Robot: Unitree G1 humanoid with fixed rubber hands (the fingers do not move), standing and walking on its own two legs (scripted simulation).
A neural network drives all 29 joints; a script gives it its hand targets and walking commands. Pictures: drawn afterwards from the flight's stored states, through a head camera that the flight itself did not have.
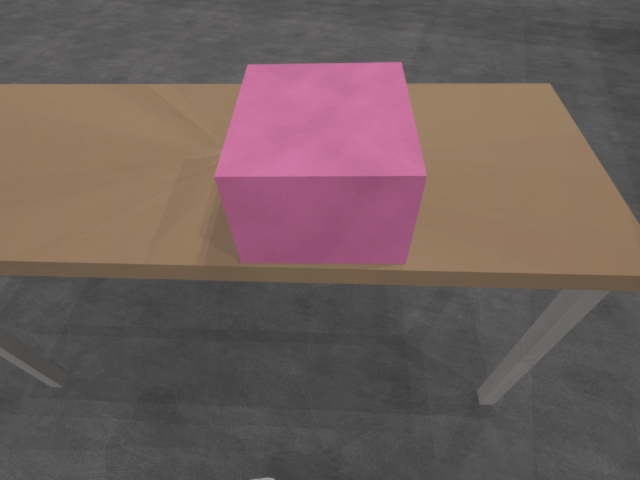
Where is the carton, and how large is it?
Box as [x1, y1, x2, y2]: [214, 62, 426, 263]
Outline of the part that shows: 401,62 247,65 214,176 241,262 405,263 426,178 426,173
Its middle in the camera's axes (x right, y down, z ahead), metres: +0.01 -0.13 +0.63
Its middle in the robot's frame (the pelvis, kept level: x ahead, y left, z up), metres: +0.59 +0.03 +0.06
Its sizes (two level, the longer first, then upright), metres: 0.285 0.259 0.180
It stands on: a table, 0.73 m high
